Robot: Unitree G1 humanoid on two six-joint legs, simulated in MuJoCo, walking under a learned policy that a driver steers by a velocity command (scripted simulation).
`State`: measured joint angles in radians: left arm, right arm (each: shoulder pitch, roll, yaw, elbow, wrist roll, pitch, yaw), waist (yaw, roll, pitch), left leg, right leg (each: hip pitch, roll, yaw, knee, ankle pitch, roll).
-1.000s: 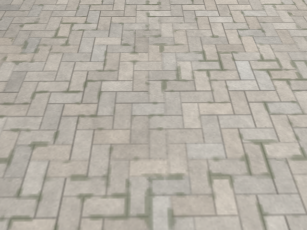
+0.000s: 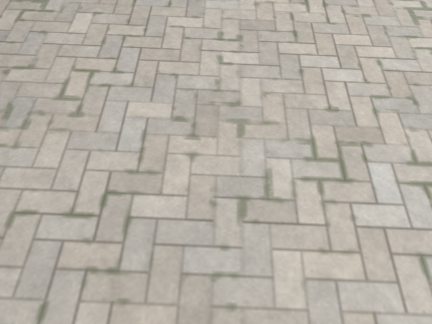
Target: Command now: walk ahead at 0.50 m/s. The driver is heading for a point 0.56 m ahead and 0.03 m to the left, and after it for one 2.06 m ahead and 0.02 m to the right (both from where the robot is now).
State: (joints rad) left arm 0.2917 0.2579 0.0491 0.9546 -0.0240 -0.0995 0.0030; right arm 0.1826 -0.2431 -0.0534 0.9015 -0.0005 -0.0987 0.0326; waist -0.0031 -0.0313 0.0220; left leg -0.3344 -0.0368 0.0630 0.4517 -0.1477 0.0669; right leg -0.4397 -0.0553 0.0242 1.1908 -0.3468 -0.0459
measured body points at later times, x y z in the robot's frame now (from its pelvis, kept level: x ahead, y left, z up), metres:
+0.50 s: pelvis +0.28 -0.06 -0.01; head +0.31 -0.07 +0.44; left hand +0.45 +0.19 -0.11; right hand +0.26 -0.32 -0.16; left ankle +0.11 +0.08 -0.66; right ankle +0.36 -0.15 -0.74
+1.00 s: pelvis +0.54 +0.00 -0.02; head +0.58 +0.01 +0.43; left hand +0.49 +0.26 -0.16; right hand +0.77 -0.21 -0.12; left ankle +0.64 +0.10 -0.74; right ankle +0.38 -0.16 -0.70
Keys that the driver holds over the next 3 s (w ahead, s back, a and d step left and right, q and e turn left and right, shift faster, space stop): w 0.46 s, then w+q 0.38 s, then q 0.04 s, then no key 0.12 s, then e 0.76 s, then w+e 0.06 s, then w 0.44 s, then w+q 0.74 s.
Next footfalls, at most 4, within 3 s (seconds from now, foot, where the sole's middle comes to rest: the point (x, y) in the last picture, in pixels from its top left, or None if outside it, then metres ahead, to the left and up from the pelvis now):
0.42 right None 0.40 -0.16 -0.77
0.98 left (183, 262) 0.67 0.11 -0.77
1.54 right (253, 254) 0.71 -0.12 -0.77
2.04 left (190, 229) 0.80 0.10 -0.77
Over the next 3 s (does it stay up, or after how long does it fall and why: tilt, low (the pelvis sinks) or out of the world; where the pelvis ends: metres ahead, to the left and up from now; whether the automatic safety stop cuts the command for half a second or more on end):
stays up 1.18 -0.08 -0.02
